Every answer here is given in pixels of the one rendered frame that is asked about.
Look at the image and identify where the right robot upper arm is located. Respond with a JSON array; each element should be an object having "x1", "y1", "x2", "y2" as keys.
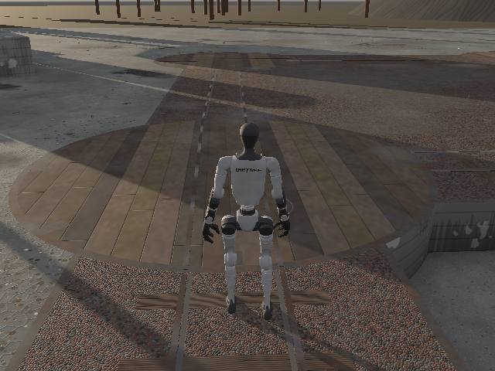
[{"x1": 265, "y1": 157, "x2": 283, "y2": 199}]

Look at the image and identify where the left robot upper arm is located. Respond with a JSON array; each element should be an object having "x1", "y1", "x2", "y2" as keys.
[{"x1": 212, "y1": 156, "x2": 233, "y2": 199}]

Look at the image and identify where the humanoid robot torso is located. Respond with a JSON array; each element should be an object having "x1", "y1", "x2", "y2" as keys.
[{"x1": 230, "y1": 153, "x2": 267, "y2": 232}]

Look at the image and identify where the robot left foot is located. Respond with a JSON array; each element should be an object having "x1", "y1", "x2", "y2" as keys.
[{"x1": 226, "y1": 295, "x2": 237, "y2": 314}]

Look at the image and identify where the right robot forearm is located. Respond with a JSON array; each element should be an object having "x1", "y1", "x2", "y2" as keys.
[{"x1": 275, "y1": 188, "x2": 289, "y2": 221}]

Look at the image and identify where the left robot hand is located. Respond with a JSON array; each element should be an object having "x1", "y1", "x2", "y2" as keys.
[{"x1": 202, "y1": 222, "x2": 220, "y2": 243}]

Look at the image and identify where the left robot forearm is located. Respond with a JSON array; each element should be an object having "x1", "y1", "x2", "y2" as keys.
[{"x1": 204, "y1": 187, "x2": 220, "y2": 224}]

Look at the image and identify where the right robot hand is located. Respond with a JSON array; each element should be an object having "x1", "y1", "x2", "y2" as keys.
[{"x1": 274, "y1": 219, "x2": 290, "y2": 237}]

